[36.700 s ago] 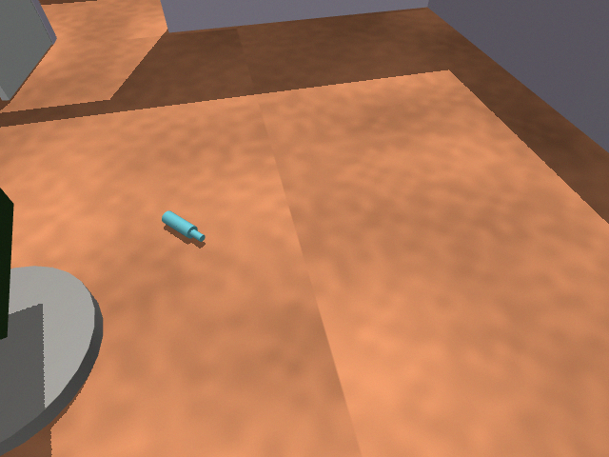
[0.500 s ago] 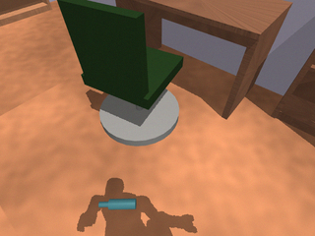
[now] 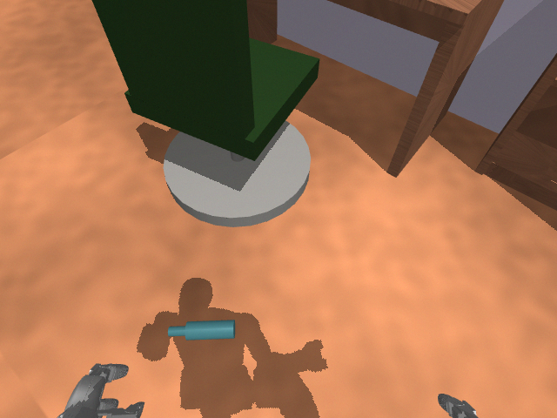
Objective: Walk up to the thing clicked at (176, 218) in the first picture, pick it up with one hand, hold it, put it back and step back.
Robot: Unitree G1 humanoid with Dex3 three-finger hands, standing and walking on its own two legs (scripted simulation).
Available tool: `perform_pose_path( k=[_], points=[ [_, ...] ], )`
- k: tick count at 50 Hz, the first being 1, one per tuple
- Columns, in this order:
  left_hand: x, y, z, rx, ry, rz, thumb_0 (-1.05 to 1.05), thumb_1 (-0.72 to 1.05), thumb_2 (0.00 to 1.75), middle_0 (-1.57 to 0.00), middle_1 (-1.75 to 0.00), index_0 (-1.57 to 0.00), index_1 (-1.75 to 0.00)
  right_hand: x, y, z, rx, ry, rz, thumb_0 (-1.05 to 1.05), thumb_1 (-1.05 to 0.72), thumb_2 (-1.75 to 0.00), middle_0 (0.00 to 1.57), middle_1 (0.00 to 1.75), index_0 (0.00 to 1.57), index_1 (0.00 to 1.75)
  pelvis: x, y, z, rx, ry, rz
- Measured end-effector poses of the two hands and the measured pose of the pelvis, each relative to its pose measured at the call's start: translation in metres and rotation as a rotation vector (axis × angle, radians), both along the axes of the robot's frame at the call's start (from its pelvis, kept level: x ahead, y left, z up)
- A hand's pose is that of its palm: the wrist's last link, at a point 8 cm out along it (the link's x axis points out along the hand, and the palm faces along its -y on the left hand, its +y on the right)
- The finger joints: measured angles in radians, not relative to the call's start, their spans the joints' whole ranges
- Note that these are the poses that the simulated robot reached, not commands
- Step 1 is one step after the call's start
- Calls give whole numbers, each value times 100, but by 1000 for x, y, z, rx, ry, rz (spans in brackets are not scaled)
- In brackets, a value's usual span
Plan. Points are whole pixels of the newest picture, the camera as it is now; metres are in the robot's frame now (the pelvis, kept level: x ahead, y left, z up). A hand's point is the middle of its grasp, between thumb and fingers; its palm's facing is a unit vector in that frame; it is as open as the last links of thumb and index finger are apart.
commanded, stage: rise first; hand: left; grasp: from above
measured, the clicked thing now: (201, 330) +0.44 +0.27 -0.73
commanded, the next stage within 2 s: none
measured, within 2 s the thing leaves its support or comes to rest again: neither
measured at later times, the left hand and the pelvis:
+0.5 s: hand out of the picture +0.13 +0.26 -0.21, palm faces -0.17 -0.86 -0.47, open 14.2 cm; pelvis +0.00 +0.01 -0.07, yaw +0 degrees
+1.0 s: hand (153, 383) +0.23 +0.29 -0.39, palm faces -0.44 -0.46 -0.77, open 14.2 cm; pelvis -0.05 +0.00 -0.25, yaw -1 degrees
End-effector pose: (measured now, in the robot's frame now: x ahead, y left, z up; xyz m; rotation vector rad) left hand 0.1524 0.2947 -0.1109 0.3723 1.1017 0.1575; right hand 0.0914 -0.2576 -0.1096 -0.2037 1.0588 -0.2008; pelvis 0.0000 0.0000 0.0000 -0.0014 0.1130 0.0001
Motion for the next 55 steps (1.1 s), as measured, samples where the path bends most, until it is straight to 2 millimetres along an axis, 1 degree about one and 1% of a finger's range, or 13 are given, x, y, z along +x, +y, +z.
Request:
perform_pose_path(
  k=[3, 7, 10, 13, 17, 23, 28, 32, 34, 37, 44, 49, 55],
  points=[
    [-2, 3, -5, 22, 28, -6, 0, 9, 97, -7, -93, -9, -90, 4, 5, -3, 11, -24, 5, 1, -90, -90, 21, 30, 21, 30, 1, 3, -5, -2, 20, 0],
    [-9, 6, -16, 41, 48, -13, 0, -16, 99, -6, -101, -7, -99, 14, 8, -10, 7, -69, 22, 1, -89, -89, 21, 30, 21, 30, 0, 6, -17, -6, 53, -1],
    [-13, 7, -24, 53, 42, -27, 0, -31, 100, -6, -103, -7, -102, 23, 8, -16, -5, -102, 38, 1, -88, -89, 21, 30, 21, 30, 0, 7, -28, -9, 80, 1],
    [-15, 8, -32, 65, 33, -46, 0, -41, 101, -6, -104, -6, -104, 33, 8, -23, -18, -133, 51, 1, -88, -89, 21, 30, 21, 30, -1, 8, -38, -13, 104, 3],
    [-19, 8, -41, 85, 32, -71, 0, -49, 103, -6, -104, -5, -105, 47, 10, -30, -27, -173, 70, 1, -87, -89, 21, 30, 21, 30, -2, 8, -51, -18, 134, 4],
    [-23, 7, -52, 110, 41, -96, 0, -54, 103, -6, -105, -5, -105, 63, 16, -40, -27, -228, 98, 1, -89, -89, 20, 30, 21, 30, -3, 7, -67, -25, 171, 7],
    [-25, 8, -60, 135, 45, -124, -1, -56, 102, -7, -106, -6, -106, 71, 20, -51, -24, -262, 118, 1, -90, -90, 21, 30, 21, 30, -5, 6, -80, -30, 201, 10],
    [-19, 12, -78, 176, 54, -181, -1, -57, 101, -7, -106, -7, -106, 74, 21, -66, -26, -280, 140, 1, -91, -90, 21, 30, 21, 30, -10, 6, -96, -32, 239, 13],
    [-12, 15, -93, 202, 53, -221, -1, -57, 101, -7, -106, -7, -106, 74, 20, -78, -28, -284, 154, 1, -91, -90, 21, 30, 21, 30, -13, 6, -108, -32, 266, 12],
    [2, 18, -119, 250, 37, -304, -1, -56, 100, -7, -106, -7, -106, 74, 15, -102, -34, -280, 171, 1, -90, -90, 21, 30, 21, 30, -19, 5, -132, -30, 314, 9],
    [49, 18, -182, 386, -73, -497, -1, -56, 100, -8, -107, -7, -106, 61, 2, -180, -47, -206, 173, 1, -90, -90, 21, 30, 21, 30, -36, 5, -197, -29, 412, 2],
    [81, 18, -220, 488, -124, -603, -1, -57, 102, -8, -107, -7, -107, 38, -4, -238, -38, -119, 156, 1, -90, -90, 20, 30, 21, 30, -50, 4, -240, -32, 458, -4],
    [116, 18, -263, 576, -146, -721, 0, -57, 104, -8, -107, -7, -107, -3, -7, -299, -21, 5, 134, 1, -91, -90, 20, 30, 21, 30, -66, 3, -286, -37, 483, -15]
  ],
)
